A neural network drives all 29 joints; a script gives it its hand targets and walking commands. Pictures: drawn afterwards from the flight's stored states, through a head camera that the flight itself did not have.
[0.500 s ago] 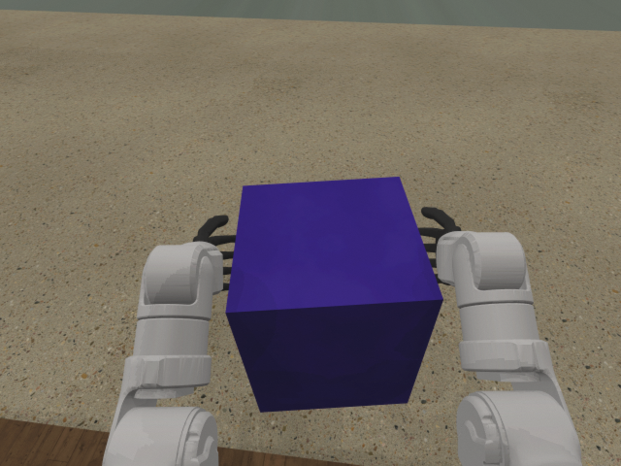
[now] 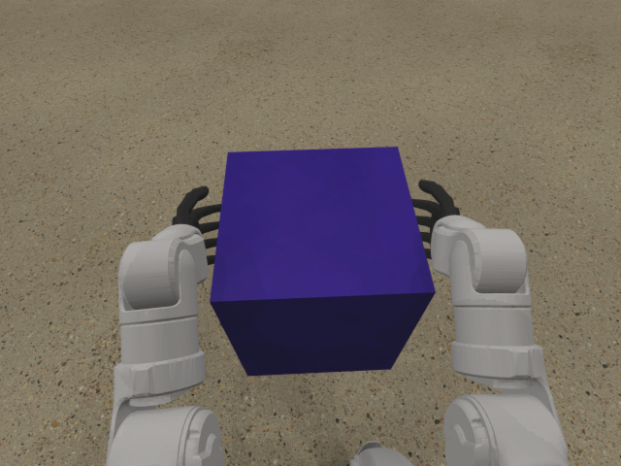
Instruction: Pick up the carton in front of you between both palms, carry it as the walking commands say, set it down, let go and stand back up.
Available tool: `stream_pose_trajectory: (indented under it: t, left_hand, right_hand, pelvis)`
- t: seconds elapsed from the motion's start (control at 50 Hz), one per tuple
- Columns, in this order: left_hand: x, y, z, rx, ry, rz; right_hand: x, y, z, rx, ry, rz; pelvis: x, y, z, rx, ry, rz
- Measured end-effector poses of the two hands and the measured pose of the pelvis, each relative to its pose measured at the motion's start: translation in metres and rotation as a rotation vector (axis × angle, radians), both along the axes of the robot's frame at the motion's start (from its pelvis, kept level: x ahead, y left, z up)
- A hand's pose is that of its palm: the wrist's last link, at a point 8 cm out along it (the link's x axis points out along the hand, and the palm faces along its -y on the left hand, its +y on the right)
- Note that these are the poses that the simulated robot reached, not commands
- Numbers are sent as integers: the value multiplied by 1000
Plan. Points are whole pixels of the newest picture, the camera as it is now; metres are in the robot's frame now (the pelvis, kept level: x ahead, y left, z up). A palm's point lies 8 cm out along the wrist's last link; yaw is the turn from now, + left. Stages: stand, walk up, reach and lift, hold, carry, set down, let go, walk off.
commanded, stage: carry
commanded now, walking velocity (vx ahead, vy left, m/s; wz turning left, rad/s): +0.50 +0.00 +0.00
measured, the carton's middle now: (316, 270) +0.37 -0.02 +0.04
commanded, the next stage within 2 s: none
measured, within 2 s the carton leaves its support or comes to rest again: neither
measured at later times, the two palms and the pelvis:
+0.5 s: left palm (217, 109) +0.73 +0.13 +0.07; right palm (369, 90) +0.77 -0.17 +0.07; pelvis +0.39 -0.07 -0.09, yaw +0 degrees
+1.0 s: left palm (287, 61) +1.05 -0.02 -0.01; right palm (400, 53) +1.06 -0.32 +0.00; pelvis +0.70 -0.15 -0.08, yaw +0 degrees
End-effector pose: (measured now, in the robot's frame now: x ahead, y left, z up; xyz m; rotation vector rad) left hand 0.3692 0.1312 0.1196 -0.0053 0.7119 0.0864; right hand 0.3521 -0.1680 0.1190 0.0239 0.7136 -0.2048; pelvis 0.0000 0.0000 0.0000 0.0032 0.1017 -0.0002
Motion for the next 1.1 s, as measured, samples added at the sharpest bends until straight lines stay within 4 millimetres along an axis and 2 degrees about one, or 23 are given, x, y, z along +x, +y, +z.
stream_pose_trajectory:
  t: [0.06,0.12,0.2,0.28,0.36,0.42,0.48,0.52,0.58,0.66,0.72,0.78,0.86,0.9,0.96,1.1]
  left_hand:
    - [39,-11,-10,14,-5,-5]
    - [81,-24,-30,32,20,-15]
    - [130,-36,-58,33,91,-3]
    - [165,-24,-70,16,107,92]
    - [213,-8,-63,-4,47,195]
    - [266,1,-54,-11,-19,235]
    - [333,1,-51,-1,-104,207]
    - [383,-9,-56,10,-153,154]
    - [441,-41,-76,28,-96,68]
    - [492,-85,-111,37,61,-30]
    - [527,-112,-131,19,126,-73]
    - [564,-133,-141,-4,138,-87]
    - [617,-152,-141,-13,91,-70]
    - [643,-158,-138,-2,47,-45]
    - [670,-157,-131,30,23,7]
    - [700,-126,-106,-1,25,202]
  right_hand:
    - [39,-10,-14,-3,-3,14]
    - [80,-24,-37,-6,23,20]
    - [139,-34,-60,3,93,68]
    - [210,-21,-60,4,107,145]
    - [283,-2,-54,45,47,193]
    - [338,8,-51,58,-19,212]
    - [396,6,-51,42,-107,204]
    - [431,-7,-58,8,-158,180]
    - [463,-39,-87,-16,-99,119]
    - [481,-83,-125,21,59,10]
    - [501,-108,-138,25,123,-54]
    - [535,-129,-141,23,132,-88]
    - [597,-150,-136,24,85,-84]
    - [633,-156,-133,27,41,-54]
    - [680,-156,-128,39,19,3]
    - [753,-124,-110,92,22,123]
  pelvis:
    - [45,-8,-17,22,-8,12]
    - [92,-17,-32,-10,-20,21]
    - [146,-35,-31,-50,-47,19]
    - [190,-56,-21,-9,-42,7]
    - [247,-69,-22,1,-33,15]
    - [303,-75,-35,-10,-41,23]
    - [367,-75,-70,-25,-68,7]
    - [403,-75,-100,-1,-66,2]
    - [436,-74,-116,42,-42,11]
    - [482,-74,-111,32,-29,-8]
    - [516,-81,-103,16,-17,-24]
    - [553,-93,-96,3,-2,-33]
    - [609,-116,-94,-7,11,-38]
    - [640,-130,-99,-6,8,-25]
    - [675,-144,-92,-8,9,-10]
    - [756,-166,-64,59,31,22]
